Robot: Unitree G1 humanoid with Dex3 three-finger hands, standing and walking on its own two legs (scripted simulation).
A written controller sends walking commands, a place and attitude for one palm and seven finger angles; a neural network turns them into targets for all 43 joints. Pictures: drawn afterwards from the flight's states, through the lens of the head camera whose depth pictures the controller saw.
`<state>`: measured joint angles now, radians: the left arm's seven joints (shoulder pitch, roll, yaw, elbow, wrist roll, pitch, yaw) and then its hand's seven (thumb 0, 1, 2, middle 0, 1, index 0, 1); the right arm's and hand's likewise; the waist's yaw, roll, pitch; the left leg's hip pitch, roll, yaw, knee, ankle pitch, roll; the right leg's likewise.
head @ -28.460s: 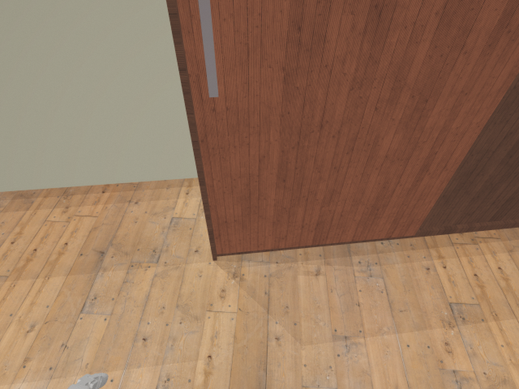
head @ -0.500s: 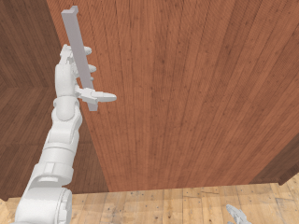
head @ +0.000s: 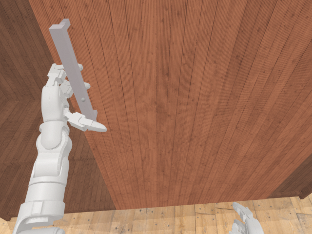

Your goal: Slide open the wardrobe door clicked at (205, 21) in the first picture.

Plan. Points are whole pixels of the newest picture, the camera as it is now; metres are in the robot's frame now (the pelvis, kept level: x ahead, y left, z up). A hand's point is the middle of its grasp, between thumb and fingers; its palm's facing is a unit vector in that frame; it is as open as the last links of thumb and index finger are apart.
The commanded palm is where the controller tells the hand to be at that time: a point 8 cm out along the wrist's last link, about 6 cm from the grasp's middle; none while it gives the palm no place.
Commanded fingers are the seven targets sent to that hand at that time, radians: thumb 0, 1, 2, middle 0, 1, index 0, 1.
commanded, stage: slip the hand off the handle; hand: left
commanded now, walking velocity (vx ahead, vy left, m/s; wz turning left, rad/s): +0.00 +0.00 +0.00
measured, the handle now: (81, 82) +0.39 +0.22 +0.22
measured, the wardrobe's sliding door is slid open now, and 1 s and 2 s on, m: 0.64 0.64 0.64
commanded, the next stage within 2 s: draw the hand back to the body in 1.04 s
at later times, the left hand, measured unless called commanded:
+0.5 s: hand (48, 111) +0.31 +0.27 +0.20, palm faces +0.29 -0.95 -0.08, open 14.7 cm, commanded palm +0.27 +0.31 +0.18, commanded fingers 0.00 -0.55 0.20 -0.25 -1.15 -0.25 -1.15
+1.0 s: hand (37, 138) +0.25 +0.26 +0.19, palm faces +0.31 -0.95 -0.08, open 14.7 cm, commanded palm +0.20 +0.29 +0.18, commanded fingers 0.00 -0.55 0.20 -0.25 -1.15 -0.25 -1.15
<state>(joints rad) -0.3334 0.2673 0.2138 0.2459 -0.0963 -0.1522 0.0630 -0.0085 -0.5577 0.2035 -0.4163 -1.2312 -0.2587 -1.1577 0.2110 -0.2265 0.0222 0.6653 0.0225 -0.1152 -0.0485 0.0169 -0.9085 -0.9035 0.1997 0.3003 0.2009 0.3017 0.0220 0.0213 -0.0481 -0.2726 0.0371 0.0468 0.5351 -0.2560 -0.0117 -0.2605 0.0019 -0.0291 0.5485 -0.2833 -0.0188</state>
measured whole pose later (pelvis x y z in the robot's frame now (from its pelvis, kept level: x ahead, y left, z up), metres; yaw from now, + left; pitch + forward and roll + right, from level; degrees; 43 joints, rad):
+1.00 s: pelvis -0.02 +0.01 +0.00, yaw +2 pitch -2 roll -1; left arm -0.01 0.30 0.31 -0.05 -0.23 -0.13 -0.09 -0.01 -0.56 0.20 -0.26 -1.15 -0.26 -1.16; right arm 0.20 -0.22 0.06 0.65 0.03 -0.21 -0.08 0.02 -0.91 -0.90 0.20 0.30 0.20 0.30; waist 0.07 0.03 -0.04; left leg -0.29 0.03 0.02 0.59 -0.26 0.00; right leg -0.25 -0.01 -0.05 0.58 -0.28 -0.01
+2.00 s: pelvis +0.00 +0.00 +0.01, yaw +2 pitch -5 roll -1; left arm 0.36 0.32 0.30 -0.31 -0.10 -0.08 0.09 0.00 -0.06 0.44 -0.24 -0.86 -0.24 -0.87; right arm 0.22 -0.23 0.03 0.70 -0.01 -0.19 -0.08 0.02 -0.91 -0.90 0.20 0.30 0.20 0.30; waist 0.08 0.06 0.02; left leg -0.14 0.03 0.01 0.46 -0.22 -0.01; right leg -0.09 0.00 -0.06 0.43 -0.24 -0.01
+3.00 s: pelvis +0.01 +0.02 +0.01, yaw +1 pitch -2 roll -1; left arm 0.42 0.35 0.39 -0.37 -0.06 -0.13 0.10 0.02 0.89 0.90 -0.21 -0.30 -0.21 -0.31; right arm 0.18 -0.23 0.02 0.63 -0.01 -0.08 -0.06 0.02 -0.91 -0.90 0.20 0.30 0.20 0.30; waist 0.06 0.05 0.01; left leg -0.18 0.04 0.03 0.45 -0.23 0.01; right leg -0.11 0.01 -0.05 0.36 -0.20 0.00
